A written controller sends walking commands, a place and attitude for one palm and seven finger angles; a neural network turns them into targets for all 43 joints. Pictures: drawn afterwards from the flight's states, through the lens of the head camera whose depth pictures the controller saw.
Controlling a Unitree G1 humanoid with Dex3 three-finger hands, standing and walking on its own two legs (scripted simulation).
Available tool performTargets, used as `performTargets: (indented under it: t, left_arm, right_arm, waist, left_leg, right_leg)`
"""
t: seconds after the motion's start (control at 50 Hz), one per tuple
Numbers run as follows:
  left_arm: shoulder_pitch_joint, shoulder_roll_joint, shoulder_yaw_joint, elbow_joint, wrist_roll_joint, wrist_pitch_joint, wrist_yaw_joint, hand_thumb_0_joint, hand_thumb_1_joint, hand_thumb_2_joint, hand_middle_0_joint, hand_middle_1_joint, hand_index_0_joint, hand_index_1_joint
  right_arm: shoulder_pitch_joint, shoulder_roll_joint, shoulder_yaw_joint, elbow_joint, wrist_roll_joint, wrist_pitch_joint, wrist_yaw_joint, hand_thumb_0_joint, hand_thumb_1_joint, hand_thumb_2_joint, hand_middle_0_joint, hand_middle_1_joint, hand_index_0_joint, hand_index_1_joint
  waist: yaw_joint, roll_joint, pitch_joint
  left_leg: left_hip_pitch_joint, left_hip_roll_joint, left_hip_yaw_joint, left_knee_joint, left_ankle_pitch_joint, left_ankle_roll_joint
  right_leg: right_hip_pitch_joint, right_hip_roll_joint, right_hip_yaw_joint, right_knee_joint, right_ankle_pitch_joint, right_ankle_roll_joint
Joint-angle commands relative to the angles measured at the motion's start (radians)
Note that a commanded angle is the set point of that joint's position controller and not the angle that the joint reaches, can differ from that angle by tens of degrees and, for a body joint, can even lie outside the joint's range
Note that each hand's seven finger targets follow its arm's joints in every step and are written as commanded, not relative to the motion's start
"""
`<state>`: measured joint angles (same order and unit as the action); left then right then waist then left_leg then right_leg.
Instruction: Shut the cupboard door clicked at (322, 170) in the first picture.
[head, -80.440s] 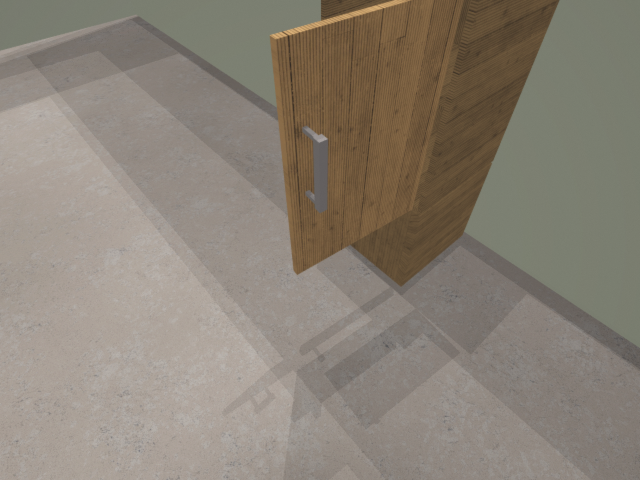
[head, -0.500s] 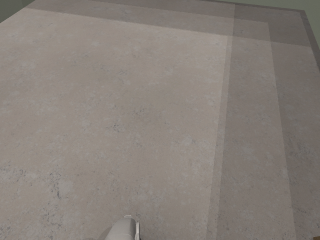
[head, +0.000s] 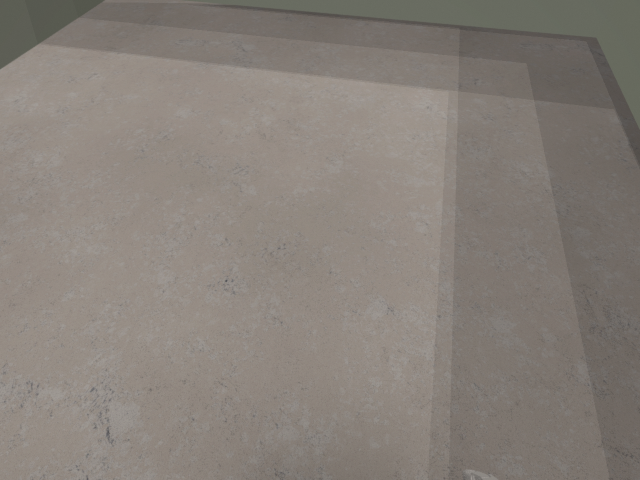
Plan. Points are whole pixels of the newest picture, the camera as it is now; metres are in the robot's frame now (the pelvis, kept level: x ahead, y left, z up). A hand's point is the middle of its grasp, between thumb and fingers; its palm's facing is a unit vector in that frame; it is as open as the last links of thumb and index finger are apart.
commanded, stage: turn to face it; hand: left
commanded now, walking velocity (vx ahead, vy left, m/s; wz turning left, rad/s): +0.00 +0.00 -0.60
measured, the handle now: out of the picture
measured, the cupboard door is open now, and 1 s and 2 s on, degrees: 9 9 9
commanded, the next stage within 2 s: none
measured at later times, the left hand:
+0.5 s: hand (200, 467) +0.15 +0.20 -0.18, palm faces -0.23 -0.95 -0.20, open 7.4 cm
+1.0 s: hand (278, 413) +0.23 +0.09 -0.14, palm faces -0.56 -0.78 -0.28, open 7.4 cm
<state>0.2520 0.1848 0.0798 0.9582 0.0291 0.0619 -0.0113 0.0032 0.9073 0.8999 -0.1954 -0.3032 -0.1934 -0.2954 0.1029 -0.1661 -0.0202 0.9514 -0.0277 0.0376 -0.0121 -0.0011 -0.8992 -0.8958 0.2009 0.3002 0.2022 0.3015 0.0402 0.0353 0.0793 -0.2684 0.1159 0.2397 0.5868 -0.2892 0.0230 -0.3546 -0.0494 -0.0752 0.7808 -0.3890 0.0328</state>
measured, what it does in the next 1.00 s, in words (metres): steps on the spot, turning right: right foot, then left foot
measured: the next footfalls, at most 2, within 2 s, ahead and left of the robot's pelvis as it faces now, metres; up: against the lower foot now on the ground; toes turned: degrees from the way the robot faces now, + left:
right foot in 0.04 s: +0.05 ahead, -0.12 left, +0.00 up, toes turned -7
left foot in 0.46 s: +0.11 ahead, +0.12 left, +0.00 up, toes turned -15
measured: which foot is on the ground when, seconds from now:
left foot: down 0.00-0.06, up 0.08-0.44, down 0.46-0.88, up 0.90-1.00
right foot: up 0.00-0.02, down 0.04-0.46, up 0.48-0.86, down 0.88-1.00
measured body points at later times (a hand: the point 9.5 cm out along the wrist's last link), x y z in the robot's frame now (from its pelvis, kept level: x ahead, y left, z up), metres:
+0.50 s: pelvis +0.03 +0.02 +0.00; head +0.08 +0.03 +0.45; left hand +0.17 +0.25 -0.16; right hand +0.06 -0.26 -0.12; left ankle +0.07 +0.13 -0.73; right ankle +0.00 -0.11 -0.72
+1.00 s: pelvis +0.01 +0.00 +0.00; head +0.04 -0.06 +0.45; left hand +0.26 +0.13 -0.12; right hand -0.11 -0.25 -0.16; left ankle +0.06 +0.13 -0.66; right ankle -0.04 -0.08 -0.73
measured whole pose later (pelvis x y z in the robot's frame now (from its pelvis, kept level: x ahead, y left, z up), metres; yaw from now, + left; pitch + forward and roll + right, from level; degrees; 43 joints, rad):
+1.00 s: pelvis +0.01 +0.00 +0.00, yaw -36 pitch +0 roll +0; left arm 0.14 0.20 0.05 0.85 0.02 0.04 -0.01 0.00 0.91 0.90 -0.20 -0.30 -0.20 -0.30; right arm 0.22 -0.28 -0.06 0.94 -0.02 0.07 -0.02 0.00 -0.90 -0.90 0.20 0.30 0.20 0.30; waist -0.03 0.06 0.10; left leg -0.46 0.10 0.06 1.12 -0.46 -0.07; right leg -0.28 0.02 -0.03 0.57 -0.30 -0.04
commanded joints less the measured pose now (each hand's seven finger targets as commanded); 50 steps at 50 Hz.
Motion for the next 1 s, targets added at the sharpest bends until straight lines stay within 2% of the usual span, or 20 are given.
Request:
performTargets:
  t: [0.0,0.02,0.04,0.06,0.18,0.34,0.4,0.42,0.44,0.48,0.56,0.64,0.74,0.82,0.84,0.86,0.88,0.9,0.92,0.98]
  left_arm:
    - [0.119,0.101,0.029,-0.051,0.001,-0.027,0.0,0.0,0.9,0.9,-0.2,-0.3,-0.2,-0.3]
    - [0.137,0.182,0.043,-0.053,0.012,-0.041,0.007,0.0,0.9,0.9,-0.2,-0.3,-0.2,-0.3]
    - [0.14,0.254,0.051,-0.057,0.01,-0.049,0.016,0.0,0.9,0.9,-0.2,-0.3,-0.2,-0.3]
    - [0.144,0.269,0.05,-0.064,0.001,-0.045,0.021,0.0,0.9,0.9,-0.2,-0.3,-0.2,-0.3]
    - [0.026,0.187,0.035,-0.099,-0.005,-0.052,0.035,0.0,0.9,0.9,-0.2,-0.3,-0.2,-0.3]
    - [0.02,0.234,0.049,-0.098,0.004,-0.037,0.029,0.0,0.9,0.9,-0.2,-0.3,-0.2,-0.3]
    - [-0.07,0.222,0.045,-0.122,-0.009,-0.025,0.022,0.0,0.9,0.9,-0.2,-0.3,-0.2,-0.3]
    - [-0.068,0.173,0.033,-0.14,-0.019,-0.019,0.018,0.0,0.9,0.9,-0.2,-0.3,-0.2,-0.3]
    - [-0.06,0.125,0.022,-0.159,-0.023,-0.02,0.007,0.0,0.9,0.9,-0.2,-0.3,-0.2,-0.3]
    - [-0.072,0.168,0.035,-0.174,-0.005,-0.015,-0.004,0.0,0.9,0.9,-0.2,-0.3,-0.2,-0.3]
    - [-0.077,0.149,0.037,-0.148,-0.004,0.001,-0.025,0.0,0.9,0.9,-0.2,-0.3,-0.2,-0.3]
    - [-0.13,0.126,0.023,-0.171,-0.009,0.001,-0.029,0.0,0.9,0.9,-0.2,-0.3,-0.2,-0.3]
    - [-0.175,0.113,0.013,-0.189,-0.008,-0.006,-0.031,0.0,0.9,0.9,-0.2,-0.3,-0.2,-0.3]
    - [-0.069,0.146,0.023,-0.161,-0.008,-0.017,-0.027,0.0,0.9,0.9,-0.2,-0.3,-0.2,-0.3]
    - [0.01,0.211,0.033,-0.139,-0.001,-0.029,-0.019,0.0,0.9,0.9,-0.2,-0.3,-0.2,-0.3]
    - [0.07,0.326,0.056,-0.123,0.007,-0.042,-0.003,0.0,0.9,0.9,-0.2,-0.3,-0.2,-0.3]
    - [0.095,0.35,0.056,-0.112,-0.01,-0.036,0.011,0.0,0.9,0.9,-0.2,-0.3,-0.2,-0.3]
    - [0.046,0.317,0.048,-0.127,-0.012,-0.033,0.018,0.0,0.9,0.9,-0.2,-0.3,-0.2,-0.3]
    - [-0.028,0.279,0.047,-0.146,-0.01,-0.034,0.025,0.0,0.9,0.9,-0.2,-0.3,-0.2,-0.3]
    - [-0.108,0.215,0.024,-0.175,-0.014,-0.04,0.025,0.0,0.9,0.9,-0.2,-0.3,-0.2,-0.3]
  right_arm:
    - [-0.001,-0.195,-0.072,-0.065,0.009,-0.009,-0.015,0.0,-0.9,-0.9,0.2,0.3,0.2,0.3]
    - [0.002,-0.141,-0.068,-0.084,0.018,-0.007,-0.011,0.0,-0.9,-0.9,0.2,0.3,0.2,0.3]
    - [-0.03,-0.098,-0.055,-0.123,0.016,-0.001,-0.004,0.0,-0.9,-0.9,0.2,0.3,0.2,0.3]
    - [-0.018,-0.114,-0.054,-0.125,0.014,0.01,-0.007,0.0,-0.9,-0.9,0.2,0.3,0.2,0.3]
    - [0.019,-0.123,-0.054,-0.092,0.011,-0.004,-0.006,0.0,-0.9,-0.9,0.2,0.3,0.2,0.3]
    - [0.01,-0.128,-0.047,-0.124,0.026,-0.016,-0.02,0.0,-0.9,-0.9,0.2,0.3,0.2,0.3]
    - [0.136,-0.149,-0.047,-0.089,0.028,-0.029,-0.027,0.0,-0.9,-0.9,0.2,0.3,0.2,0.3]
    - [0.168,-0.214,-0.055,-0.085,0.02,-0.04,-0.031,0.0,-0.9,-0.9,0.2,0.3,0.2,0.3]
    - [0.184,-0.306,-0.076,-0.098,0.008,-0.041,-0.031,0.0,-0.9,-0.9,0.2,0.3,0.2,0.3]
    - [0.139,-0.295,-0.059,-0.133,-0.007,-0.034,-0.033,0.0,-0.9,-0.9,0.2,0.3,0.2,0.3]
    - [0.081,-0.226,-0.042,-0.145,-0.007,-0.044,-0.041,0.0,-0.9,-0.9,0.2,0.3,0.2,0.3]
    - [0.167,-0.232,-0.055,-0.113,-0.001,-0.045,-0.041,0.0,-0.9,-0.9,0.2,0.3,0.2,0.3]
    - [0.19,-0.254,-0.072,-0.091,-0.004,-0.036,-0.024,0.0,-0.9,-0.9,0.2,0.3,0.2,0.3]
    - [0.132,-0.274,-0.079,-0.099,0.004,-0.031,-0.016,0.0,-0.9,-0.9,0.2,0.3,0.2,0.3]
    - [0.131,-0.244,-0.076,-0.109,0.014,-0.03,-0.008,0.0,-0.9,-0.9,0.2,0.3,0.2,0.3]
    - [0.086,-0.15,-0.051,-0.16,0.017,-0.027,-0.005,0.0,-0.9,-0.9,0.2,0.3,0.2,0.3]
    - [0.056,-0.183,-0.048,-0.171,0.014,-0.008,-0.015,0.0,-0.9,-0.9,0.2,0.3,0.2,0.3]
    - [0.059,-0.179,-0.05,-0.159,0.017,0.0,-0.016,0.0,-0.9,-0.9,0.2,0.3,0.2,0.3]
    - [0.069,-0.178,-0.053,-0.147,0.014,0.0,-0.019,0.0,-0.9,-0.9,0.2,0.3,0.2,0.3]
    - [0.089,-0.186,-0.057,-0.114,0.008,0.003,-0.005,0.0,-0.9,-0.9,0.2,0.3,0.2,0.3]
  waist:
    - [0.016,0.016,-0.105]
    - [0.026,-0.225,-0.102]
    - [0.047,-0.37,-0.065]
    - [0.038,-0.27,-0.084]
    - [-0.017,-0.139,-0.177]
    - [-0.001,-0.186,-0.14]
    - [-0.073,-0.16,-0.147]
    - [-0.082,0.011,-0.159]
    - [-0.081,0.297,-0.152]
    - [-0.061,0.119,-0.094]
    - [-0.028,0.135,-0.066]
    - [-0.064,0.139,-0.131]
    - [-0.087,0.184,-0.119]
    - [-0.02,0.128,-0.138]
    - [0.016,-0.01,-0.175]
    - [0.055,-0.349,-0.16]
    - [0.062,-0.331,-0.159]
    - [0.03,-0.239,-0.107]
    - [-0.001,-0.313,-0.103]
    - [-0.046,-0.195,-0.102]
  left_leg:
    - [-0.011,0.174,-0.098,-0.026,0.075,0.033]
    - [-0.117,0.047,-0.017,0.178,-0.126,-0.035]
    - [-0.271,-0.072,-0.072,0.411,-0.354,-0.065]
    - [-0.284,-0.062,-0.191,0.533,-0.331,-0.059]
    - [-0.308,-0.053,-0.241,0.499,-0.1,-0.096]
    - [-0.177,-0.09,-0.237,0.164,-0.163,-0.095]
    - [0.108,-0.098,-0.228,-0.139,0.063,-0.085]
    - [0.231,0.039,-0.354,-0.267,0.064,-0.05]
    - [0.245,0.285,-0.601,-0.336,0.144,0.046]
    - [0.066,0.346,-0.58,-0.336,0.152,0.156]
    - [0.121,0.197,-0.317,-0.26,0.465,0.094]
    - [0.283,0.214,-0.24,-0.197,0.619,0.108]
    - [0.215,0.236,-0.183,-0.167,0.582,0.1]
    - [0.086,0.22,-0.124,-0.028,0.425,0.027]
    - [-0.03,0.164,-0.072,0.129,0.27,-0.03]
    - [-0.316,-0.013,-0.026,0.386,-0.311,-0.095]
    - [-0.348,-0.03,-0.176,0.552,-0.377,-0.092]
    - [-0.377,-0.01,-0.243,0.619,-0.288,-0.088]
    - [-0.404,-0.002,-0.26,0.631,-0.227,-0.092]
    - [-0.313,-0.004,-0.248,0.588,-0.068,-0.112]
  right_leg:
    - [0.13,0.003,0.034,-0.258,0.236,-0.027]
    - [0.165,-0.163,0.303,-0.418,0.383,-0.093]
    - [0.173,-0.309,0.512,-0.5,0.556,-0.209]
    - [0.153,-0.338,0.52,-0.519,0.431,-0.258]
    - [0.294,-0.171,0.341,-0.409,0.565,-0.205]
    - [0.249,-0.167,0.448,-0.366,0.64,-0.229]
    - [0.044,-0.084,0.42,-0.298,0.476,-0.139]
    - [-0.097,0.02,0.336,-0.204,0.246,-0.083]
    - [-0.217,0.134,0.173,0.031,-0.16,-0.02]
    - [-0.177,0.065,0.15,0.317,-0.182,-0.001]
    - [-0.219,0.041,0.103,0.398,-0.049,0.03]
    - [-0.224,0.025,0.048,0.258,-0.04,0.037]
    - [-0.076,0.039,-0.008,0.039,-0.038,0.011]
    - [0.172,0.048,-0.02,-0.266,0.173,-0.028]
    - [0.328,-0.042,0.092,-0.382,0.316,-0.062]
    - [0.442,-0.297,0.459,-0.443,0.65,-0.167]
    - [0.354,-0.364,0.503,-0.437,0.739,-0.247]
    - [0.297,-0.329,0.441,-0.464,0.576,-0.256]
    - [0.278,-0.267,0.449,-0.479,0.467,-0.232]
    - [0.194,-0.166,0.306,-0.452,0.469,-0.192]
